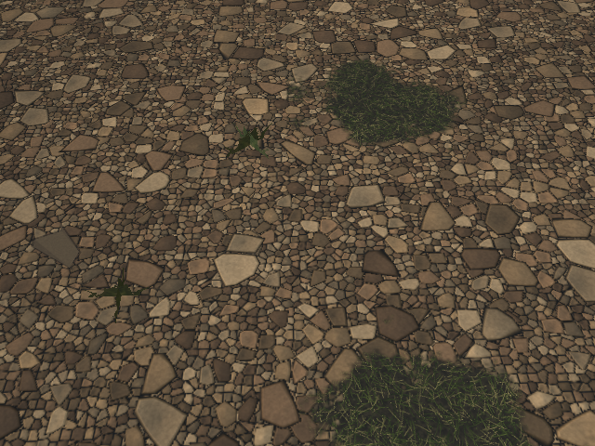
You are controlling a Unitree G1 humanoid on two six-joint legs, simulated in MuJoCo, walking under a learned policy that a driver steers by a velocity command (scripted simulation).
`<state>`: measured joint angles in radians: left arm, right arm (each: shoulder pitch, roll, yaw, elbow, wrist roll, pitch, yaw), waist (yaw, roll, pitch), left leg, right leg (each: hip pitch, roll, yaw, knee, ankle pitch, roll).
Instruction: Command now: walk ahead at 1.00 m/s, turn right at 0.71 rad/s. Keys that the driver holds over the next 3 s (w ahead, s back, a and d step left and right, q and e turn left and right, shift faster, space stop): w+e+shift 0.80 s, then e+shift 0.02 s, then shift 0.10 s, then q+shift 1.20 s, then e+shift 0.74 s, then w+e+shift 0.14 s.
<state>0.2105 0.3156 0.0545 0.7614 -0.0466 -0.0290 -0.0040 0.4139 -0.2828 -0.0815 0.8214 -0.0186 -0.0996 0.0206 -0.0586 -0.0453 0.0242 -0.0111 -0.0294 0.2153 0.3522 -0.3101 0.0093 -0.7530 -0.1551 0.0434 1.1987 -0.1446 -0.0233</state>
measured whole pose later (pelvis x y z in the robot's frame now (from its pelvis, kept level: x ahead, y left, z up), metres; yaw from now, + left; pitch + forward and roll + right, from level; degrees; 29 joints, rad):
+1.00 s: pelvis +0.81 -0.24 -0.01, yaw -52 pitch +0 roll +4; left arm -0.01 0.30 0.04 0.55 -0.01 -0.05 -0.05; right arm 0.44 -0.30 -0.07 0.86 0.02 -0.09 0.00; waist -0.13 -0.04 0.07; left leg 0.09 -0.02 0.15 0.28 -0.36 -0.03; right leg -0.71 -0.05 0.03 0.73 0.00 -0.05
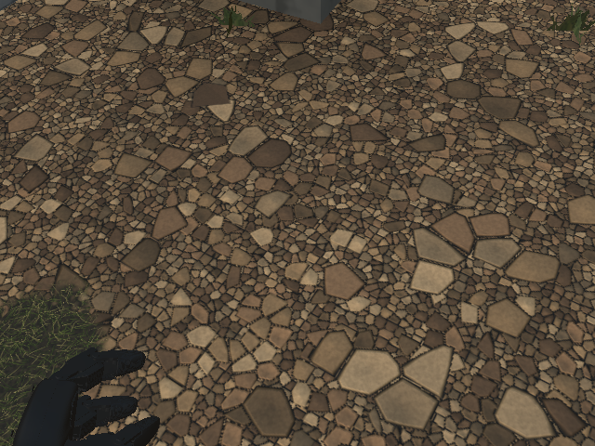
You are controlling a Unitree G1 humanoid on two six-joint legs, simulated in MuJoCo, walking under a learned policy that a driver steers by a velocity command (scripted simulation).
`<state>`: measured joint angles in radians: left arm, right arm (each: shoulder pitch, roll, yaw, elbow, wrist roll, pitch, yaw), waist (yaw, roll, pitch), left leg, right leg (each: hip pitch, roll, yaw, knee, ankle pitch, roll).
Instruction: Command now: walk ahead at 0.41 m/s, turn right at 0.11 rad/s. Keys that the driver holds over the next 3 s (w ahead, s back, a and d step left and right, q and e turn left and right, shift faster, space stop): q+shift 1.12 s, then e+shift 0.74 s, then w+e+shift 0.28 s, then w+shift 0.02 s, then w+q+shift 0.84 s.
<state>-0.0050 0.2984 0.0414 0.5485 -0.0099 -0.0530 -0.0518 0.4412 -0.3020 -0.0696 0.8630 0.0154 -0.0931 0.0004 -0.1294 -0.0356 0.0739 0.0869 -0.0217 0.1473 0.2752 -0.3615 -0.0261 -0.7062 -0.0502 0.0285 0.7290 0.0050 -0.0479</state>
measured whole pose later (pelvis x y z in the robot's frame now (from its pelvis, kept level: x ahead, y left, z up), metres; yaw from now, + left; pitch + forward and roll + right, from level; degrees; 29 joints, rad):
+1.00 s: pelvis +0.24 +0.04 +0.00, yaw +48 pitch +3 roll -1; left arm 0.08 0.30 0.09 0.77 0.01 -0.02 0.00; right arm 0.13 -0.36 -0.10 0.54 0.02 0.06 -0.03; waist -0.01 0.05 0.03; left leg -0.41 -0.15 -0.29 0.71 -0.40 0.01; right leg -0.33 0.07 0.09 0.48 -0.18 0.00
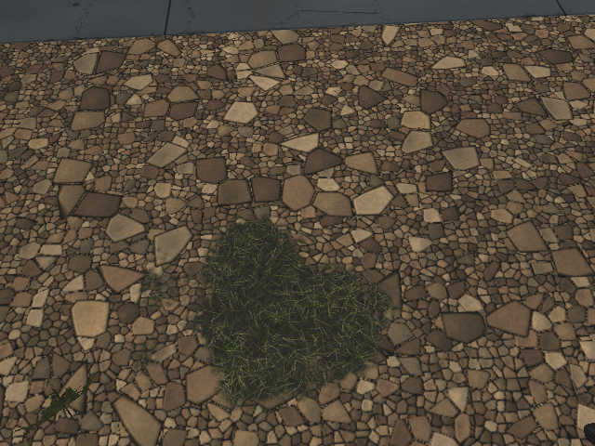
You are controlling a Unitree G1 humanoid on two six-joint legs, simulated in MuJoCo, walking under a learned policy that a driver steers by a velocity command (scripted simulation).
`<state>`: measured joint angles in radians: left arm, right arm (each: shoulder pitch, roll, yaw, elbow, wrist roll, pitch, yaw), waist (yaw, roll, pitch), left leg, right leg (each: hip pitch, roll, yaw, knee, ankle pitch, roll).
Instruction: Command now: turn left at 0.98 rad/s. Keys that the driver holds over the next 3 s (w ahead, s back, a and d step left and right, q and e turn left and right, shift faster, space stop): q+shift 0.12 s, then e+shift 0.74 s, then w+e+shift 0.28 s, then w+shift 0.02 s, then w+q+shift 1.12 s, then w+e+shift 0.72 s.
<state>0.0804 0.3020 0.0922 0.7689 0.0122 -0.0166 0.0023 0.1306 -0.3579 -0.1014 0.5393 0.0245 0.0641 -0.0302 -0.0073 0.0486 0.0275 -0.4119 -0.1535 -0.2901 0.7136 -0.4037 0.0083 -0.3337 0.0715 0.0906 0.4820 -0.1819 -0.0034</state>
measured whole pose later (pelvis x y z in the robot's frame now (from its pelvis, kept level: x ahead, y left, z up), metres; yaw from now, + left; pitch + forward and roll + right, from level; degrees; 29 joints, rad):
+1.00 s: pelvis +0.04 -0.03 +0.01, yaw -24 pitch +3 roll +3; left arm 0.23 0.33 0.07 0.61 -0.03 0.02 0.03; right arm 0.09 -0.32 -0.10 0.67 0.01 -0.04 0.00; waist 0.02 0.01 0.02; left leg -0.52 -0.03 -0.11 0.82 -0.29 -0.07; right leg -0.28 0.08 0.18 0.44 -0.21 -0.08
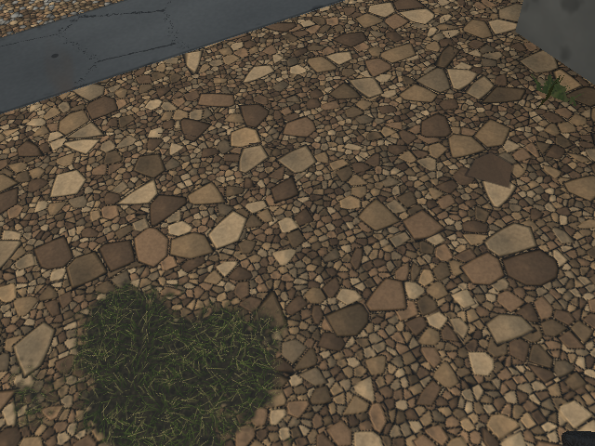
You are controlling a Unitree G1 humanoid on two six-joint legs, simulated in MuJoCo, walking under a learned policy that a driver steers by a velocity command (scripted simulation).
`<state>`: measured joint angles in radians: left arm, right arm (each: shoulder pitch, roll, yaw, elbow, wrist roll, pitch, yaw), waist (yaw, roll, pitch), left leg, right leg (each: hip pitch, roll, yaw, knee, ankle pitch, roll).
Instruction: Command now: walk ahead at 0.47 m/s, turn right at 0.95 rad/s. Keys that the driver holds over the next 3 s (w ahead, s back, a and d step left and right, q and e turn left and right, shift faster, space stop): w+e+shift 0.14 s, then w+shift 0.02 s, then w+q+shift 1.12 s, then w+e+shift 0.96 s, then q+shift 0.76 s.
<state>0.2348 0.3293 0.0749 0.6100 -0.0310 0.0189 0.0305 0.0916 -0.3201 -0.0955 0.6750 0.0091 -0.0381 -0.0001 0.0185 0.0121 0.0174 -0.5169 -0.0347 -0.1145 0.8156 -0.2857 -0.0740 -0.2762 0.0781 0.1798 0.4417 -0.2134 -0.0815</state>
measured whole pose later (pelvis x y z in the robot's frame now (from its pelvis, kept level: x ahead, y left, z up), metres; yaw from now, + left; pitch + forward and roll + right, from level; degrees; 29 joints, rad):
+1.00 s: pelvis +0.61 +0.01 -0.06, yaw +20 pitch +0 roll -3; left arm 0.40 0.33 0.08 0.82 -0.01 -0.06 0.01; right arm 0.06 -0.34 -0.05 0.57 0.05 -0.02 0.06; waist 0.04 0.01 0.07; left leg -0.63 -0.01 0.11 0.77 -0.15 0.16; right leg 0.22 -0.08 -0.25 0.65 -0.37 0.06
